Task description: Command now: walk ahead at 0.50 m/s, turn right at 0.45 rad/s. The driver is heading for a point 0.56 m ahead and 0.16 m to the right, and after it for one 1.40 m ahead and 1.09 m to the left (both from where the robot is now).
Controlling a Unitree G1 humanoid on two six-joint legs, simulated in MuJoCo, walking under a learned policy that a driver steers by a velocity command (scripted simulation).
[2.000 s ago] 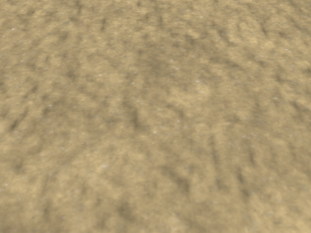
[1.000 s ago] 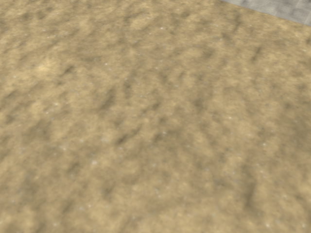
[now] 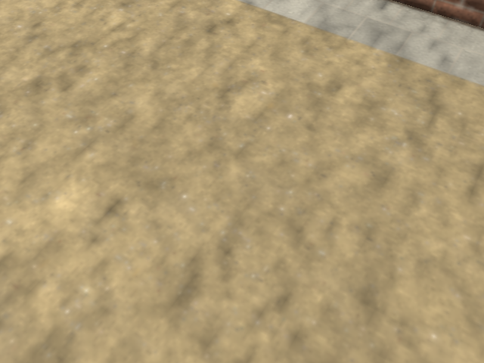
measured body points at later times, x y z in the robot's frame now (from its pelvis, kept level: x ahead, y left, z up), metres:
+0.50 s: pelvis +0.29 +0.02 +0.01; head +0.31 +0.02 +0.46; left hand +0.42 +0.28 -0.11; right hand +0.42 -0.28 -0.06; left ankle +0.39 +0.10 -0.72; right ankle +0.12 -0.07 -0.66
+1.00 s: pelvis +0.47 -0.09 +0.01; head +0.51 -0.12 +0.46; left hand +0.77 +0.04 -0.06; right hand +0.40 -0.36 -0.13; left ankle +0.42 +0.09 -0.64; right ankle +0.52 -0.22 -0.72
